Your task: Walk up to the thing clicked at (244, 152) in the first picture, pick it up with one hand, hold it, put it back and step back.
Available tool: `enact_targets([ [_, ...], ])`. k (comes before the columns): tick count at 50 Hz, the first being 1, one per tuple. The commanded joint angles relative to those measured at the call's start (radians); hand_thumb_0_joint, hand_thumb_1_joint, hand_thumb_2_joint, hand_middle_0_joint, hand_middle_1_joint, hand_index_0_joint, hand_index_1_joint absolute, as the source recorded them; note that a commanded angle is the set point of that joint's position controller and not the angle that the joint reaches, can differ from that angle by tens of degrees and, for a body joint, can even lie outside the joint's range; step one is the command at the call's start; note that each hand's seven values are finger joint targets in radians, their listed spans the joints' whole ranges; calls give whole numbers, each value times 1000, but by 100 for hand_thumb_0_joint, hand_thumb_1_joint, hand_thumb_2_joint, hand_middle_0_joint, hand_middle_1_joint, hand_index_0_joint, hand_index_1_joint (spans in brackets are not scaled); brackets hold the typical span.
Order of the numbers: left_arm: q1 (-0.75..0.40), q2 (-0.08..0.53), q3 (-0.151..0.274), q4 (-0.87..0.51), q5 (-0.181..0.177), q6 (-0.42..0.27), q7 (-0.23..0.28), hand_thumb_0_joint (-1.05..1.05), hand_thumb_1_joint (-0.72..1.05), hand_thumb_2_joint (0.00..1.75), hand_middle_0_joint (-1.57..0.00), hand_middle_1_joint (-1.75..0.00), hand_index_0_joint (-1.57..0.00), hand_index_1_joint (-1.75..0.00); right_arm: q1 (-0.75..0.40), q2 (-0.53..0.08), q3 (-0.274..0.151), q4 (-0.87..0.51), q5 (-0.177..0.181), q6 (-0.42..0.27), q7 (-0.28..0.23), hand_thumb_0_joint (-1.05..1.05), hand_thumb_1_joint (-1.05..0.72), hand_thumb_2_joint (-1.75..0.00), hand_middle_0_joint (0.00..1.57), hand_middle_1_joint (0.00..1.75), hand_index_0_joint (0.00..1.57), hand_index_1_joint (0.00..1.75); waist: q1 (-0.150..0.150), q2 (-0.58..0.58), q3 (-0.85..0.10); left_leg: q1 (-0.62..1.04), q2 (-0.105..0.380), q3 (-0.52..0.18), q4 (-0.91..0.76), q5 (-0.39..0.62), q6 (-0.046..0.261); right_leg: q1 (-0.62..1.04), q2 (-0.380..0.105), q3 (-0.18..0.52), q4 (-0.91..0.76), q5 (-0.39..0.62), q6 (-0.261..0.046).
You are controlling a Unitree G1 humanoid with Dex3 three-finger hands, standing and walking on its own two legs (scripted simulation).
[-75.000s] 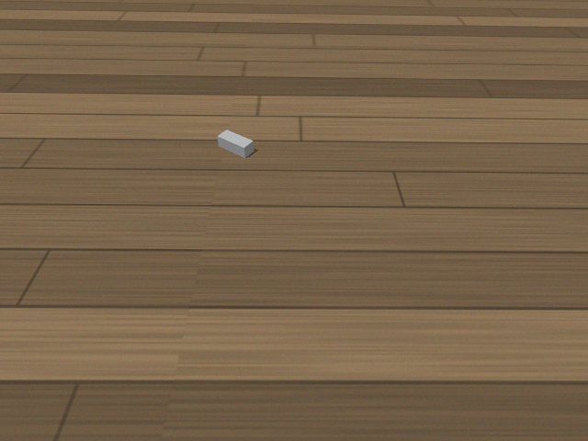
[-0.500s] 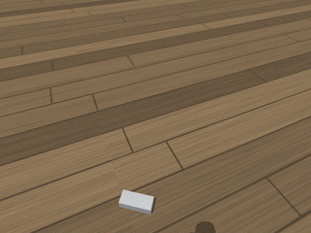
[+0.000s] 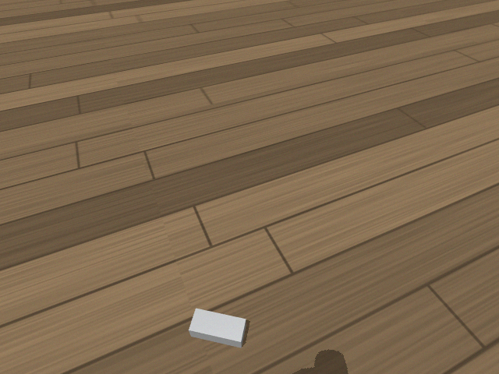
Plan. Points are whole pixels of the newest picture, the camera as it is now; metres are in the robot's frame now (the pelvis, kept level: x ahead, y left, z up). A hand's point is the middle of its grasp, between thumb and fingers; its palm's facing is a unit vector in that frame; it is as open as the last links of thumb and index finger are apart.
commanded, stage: stand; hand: left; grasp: from above
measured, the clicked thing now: (218, 327) +0.47 +0.12 -0.75
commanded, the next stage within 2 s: step back in 0.78 s
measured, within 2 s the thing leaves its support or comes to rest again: neither
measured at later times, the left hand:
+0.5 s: hand out of the picture +0.06 +0.24 -0.16, palm faces +0.01 -0.94 -0.34, open 7.4 cm
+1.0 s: hand out of the picture +0.07 +0.28 -0.17, palm faces +0.00 -0.93 -0.37, open 7.4 cm
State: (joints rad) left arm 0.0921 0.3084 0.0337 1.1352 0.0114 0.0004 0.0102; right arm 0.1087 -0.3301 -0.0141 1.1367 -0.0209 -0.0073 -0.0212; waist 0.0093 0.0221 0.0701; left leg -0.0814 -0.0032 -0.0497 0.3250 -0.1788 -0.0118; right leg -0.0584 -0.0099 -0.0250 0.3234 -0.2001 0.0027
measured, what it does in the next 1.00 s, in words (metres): lifts its left foot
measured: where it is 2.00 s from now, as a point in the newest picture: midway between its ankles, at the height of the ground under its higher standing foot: outside the picture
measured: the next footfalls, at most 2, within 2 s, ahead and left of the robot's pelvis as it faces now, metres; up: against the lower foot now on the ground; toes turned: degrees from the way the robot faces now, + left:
left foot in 1.08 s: -0.02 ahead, +0.14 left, +0.00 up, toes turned -1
right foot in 1.54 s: -0.09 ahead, -0.04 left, +0.00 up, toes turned -1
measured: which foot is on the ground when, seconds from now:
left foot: down 0.00-0.86, up 0.88-1.00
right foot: down 0.00-1.00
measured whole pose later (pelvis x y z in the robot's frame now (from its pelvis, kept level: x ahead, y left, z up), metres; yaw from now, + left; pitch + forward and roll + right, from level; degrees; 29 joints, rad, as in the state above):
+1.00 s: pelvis -0.03 +0.02 -0.01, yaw +0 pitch -2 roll +0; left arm 0.07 0.36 0.07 1.00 0.02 0.02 0.01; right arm 0.10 -0.39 -0.05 1.02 0.00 0.04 0.00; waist 0.00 0.00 0.17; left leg -0.33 -0.05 -0.04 0.83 -0.46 0.04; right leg -0.24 -0.04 -0.02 0.50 -0.23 0.00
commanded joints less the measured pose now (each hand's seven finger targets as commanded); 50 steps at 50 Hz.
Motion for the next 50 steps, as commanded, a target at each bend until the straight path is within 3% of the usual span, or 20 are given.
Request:
enact_targets([
  [1,-35,205,36,-50,2,-22,15,0,90,90,-20,-30,-20,-30,-31,-190,-32,-58,3,-19,-10,0,-90,-90,20,30,20,30,-2,-31,-82,-5,114,-77,-38,226,31,13,-113,83,-43,193,-13],
  [8,-37,212,33,-55,3,-27,14,0,90,90,-20,-30,-20,-30,-46,-198,-32,-62,6,-22,-5,0,-90,-90,20,30,20,30,-5,-18,-84,9,116,-75,-36,207,33,5,-118,89,-52,190,-14],
  [12,-35,217,31,-54,2,-29,12,0,90,90,-20,-30,-20,-30,-41,-194,-33,-58,6,-18,0,0,-90,-90,20,30,20,30,-7,-28,-52,-30,112,-81,-58,132,32,-3,-114,92,-71,109,-14],
  [16,-41,225,33,-58,4,-31,11,0,90,90,-20,-30,-20,-30,-46,-196,-34,-61,8,-20,2,0,-90,-90,20,30,20,30,-7,-18,-68,-27,113,-80,-56,137,32,7,-117,95,-68,121,-18],
  [17,-34,222,31,-56,4,-30,9,0,90,90,-20,-30,-20,-30,-45,-193,-32,-59,8,-20,2,0,-90,-90,20,30,20,30,-6,-26,-55,-23,113,-82,-60,114,30,-18,-113,92,-71,83,-18],
  [22,-24,222,26,-58,4,-32,8,0,90,90,-20,-30,-20,-30,-43,-201,-35,-59,7,-20,4,0,-90,-90,20,30,20,30,-7,-13,-77,-13,117,-80,-53,137,34,-4,-117,96,-69,112,-22],
  [23,-31,223,28,-57,2,-32,7,0,90,90,-20,-30,-20,-30,-31,-201,-32,-54,7,-20,3,0,-90,-90,20,30,20,30,-11,-17,-63,-34,114,-82,-60,98,33,-7,-116,101,-71,85,-21],
  [30,-9,227,25,-54,4,-31,5,0,90,90,-20,-30,-20,-30,-27,-205,-34,-55,6,-18,6,0,-90,-90,20,30,20,30,-7,-23,-49,-34,109,-84,-61,73,32,-35,-111,102,-83,30,-22],
  [32,-12,231,25,-57,0,-34,5,0,90,90,-20,-30,-20,-30,-20,-205,-32,-57,7,-19,6,0,-90,-90,20,30,20,30,-12,-27,-72,-21,112,-80,-50,105,36,-16,-119,108,-73,93,-25],
  [37,-5,231,22,-57,-1,-33,4,0,90,90,-20,-30,-20,-30,-23,-207,-29,-57,9,-19,7,0,-90,-90,20,30,20,30,-7,-23,-41,-37,113,-88,-59,89,31,-33,-111,102,-76,57,-23],
  [38,-6,232,22,-63,1,-34,5,0,90,90,-20,-30,-20,-30,-18,-208,-30,-61,8,-20,8,0,-90,-90,20,30,20,30,-10,-23,-67,-28,113,-80,-51,117,31,-16,-116,103,-71,94,-24],
  [39,-5,308,78,-72,-15,-26,10,0,90,90,-20,-30,-20,-30,-53,-247,-41,-72,9,1,13,0,-90,-90,20,30,20,30,-2,-45,62,-135,80,-77,78,219,51,-104,-112,123,-1,262,-33],
  [42,18,323,92,-117,-15,-18,19,0,90,90,-20,-30,-20,-30,-2,-212,-43,-104,23,12,12,0,-90,-90,20,30,20,30,-13,-90,-35,-130,4,-1,275,153,37,-80,-211,191,3,420,-139],
  [43,-14,330,97,-139,-12,-15,19,0,90,90,-20,-30,-20,-30,21,-204,-47,-109,22,21,12,0,-90,-90,20,30,20,30,-21,-141,-55,-144,-26,17,372,10,32,-103,-265,234,-2,441,-187],
  [44,-44,325,99,-170,-5,-14,21,0,90,90,-20,-30,-20,-30,39,-205,-56,-121,18,31,14,0,-90,-90,20,30,20,30,-26,-183,-71,-166,-51,13,488,-234,38,-126,-321,273,-8,440,-235],
  [45,-57,321,100,-194,6,-13,24,0,90,90,-20,-30,-20,-30,59,-214,-63,-132,16,38,14,0,-90,-90,20,30,20,30,-28,-194,-85,-196,-39,-14,569,-345,45,-126,-353,288,16,456,-268],
  [47,-81,313,101,-230,11,-6,22,0,90,90,-20,-30,-20,-30,75,-225,-69,-153,19,46,19,0,-90,-90,20,30,20,30,-34,-181,-97,-203,-29,-37,618,-362,56,-162,-337,236,65,475,-262],
  [50,-91,305,92,-269,19,0,25,0,90,90,-20,-30,-20,-30,94,-221,-70,-187,25,38,17,0,-90,-90,20,30,20,30,-31,-198,-132,-249,2,-21,444,-260,51,-61,-285,206,157,489,-199],
])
